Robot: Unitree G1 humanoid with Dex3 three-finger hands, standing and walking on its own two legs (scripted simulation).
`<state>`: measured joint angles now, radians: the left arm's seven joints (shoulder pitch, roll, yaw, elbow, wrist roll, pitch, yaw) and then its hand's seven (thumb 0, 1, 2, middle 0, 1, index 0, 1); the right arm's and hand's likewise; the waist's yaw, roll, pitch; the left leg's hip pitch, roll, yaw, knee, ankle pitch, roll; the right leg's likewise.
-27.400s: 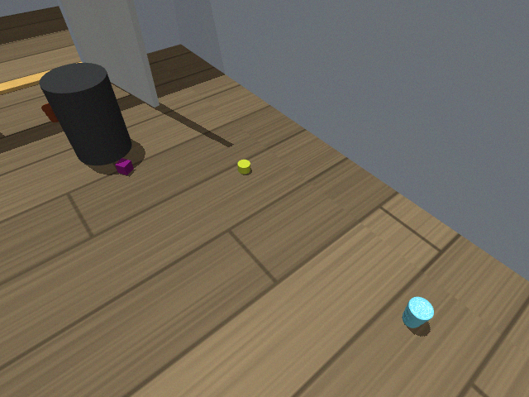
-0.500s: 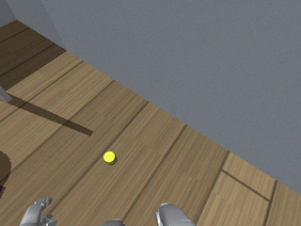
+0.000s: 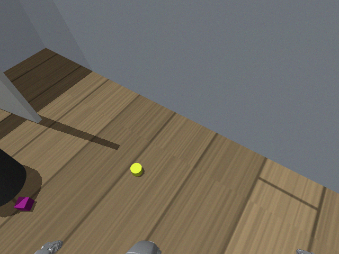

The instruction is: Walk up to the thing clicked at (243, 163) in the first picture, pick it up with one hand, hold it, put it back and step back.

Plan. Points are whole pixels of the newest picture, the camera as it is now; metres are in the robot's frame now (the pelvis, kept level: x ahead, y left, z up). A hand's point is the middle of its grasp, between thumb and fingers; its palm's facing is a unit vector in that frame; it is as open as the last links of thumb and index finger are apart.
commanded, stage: walk up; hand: left
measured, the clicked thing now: (136, 169) +0.65 +0.28 -0.74
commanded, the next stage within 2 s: stand in 1.70 s
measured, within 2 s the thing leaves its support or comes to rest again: neither
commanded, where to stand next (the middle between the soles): +0.27 +0.01 m, yaw +4 degrees
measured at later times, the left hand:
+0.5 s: hand out of the picture -0.09 +0.24 -0.16, palm faces +0.05 -0.93 -0.37, open 7.4 cm
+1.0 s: hand out of the picture -0.03 +0.29 -0.15, palm faces +0.01 -0.92 -0.38, open 7.4 cm
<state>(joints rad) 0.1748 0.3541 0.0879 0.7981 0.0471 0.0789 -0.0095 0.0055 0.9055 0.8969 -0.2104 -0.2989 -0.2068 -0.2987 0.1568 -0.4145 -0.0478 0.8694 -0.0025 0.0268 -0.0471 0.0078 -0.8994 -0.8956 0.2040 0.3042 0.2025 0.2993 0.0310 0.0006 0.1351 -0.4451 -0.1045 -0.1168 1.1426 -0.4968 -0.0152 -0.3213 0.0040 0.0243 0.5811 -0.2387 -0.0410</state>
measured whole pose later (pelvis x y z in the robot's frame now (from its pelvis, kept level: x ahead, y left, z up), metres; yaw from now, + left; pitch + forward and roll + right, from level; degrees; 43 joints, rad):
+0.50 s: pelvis -0.11 -0.03 -0.01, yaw +1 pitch -4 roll -3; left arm 0.29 0.37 0.08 0.95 0.03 0.01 -0.02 0.01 0.91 0.90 -0.21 -0.30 -0.20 -0.30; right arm 0.16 -0.39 -0.06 0.85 -0.04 0.00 0.00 0.01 -0.90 -0.90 0.21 0.30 0.21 0.30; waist 0.01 0.04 0.09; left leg -0.31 0.09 -0.02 0.71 -0.36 0.02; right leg -0.16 0.03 0.03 0.56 -0.33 0.02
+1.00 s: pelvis -0.09 +0.00 +0.00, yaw +1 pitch -3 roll +0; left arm 0.24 0.42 0.07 0.94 0.01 -0.01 -0.01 0.00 0.91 0.90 -0.21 -0.30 -0.20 -0.30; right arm 0.23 -0.34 -0.05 0.92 -0.04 -0.04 0.03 0.01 -0.90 -0.90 0.21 0.30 0.20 0.30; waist -0.01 -0.04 0.08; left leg -0.27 0.01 0.05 0.55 -0.22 0.02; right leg -0.34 -0.02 0.04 0.83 -0.47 -0.02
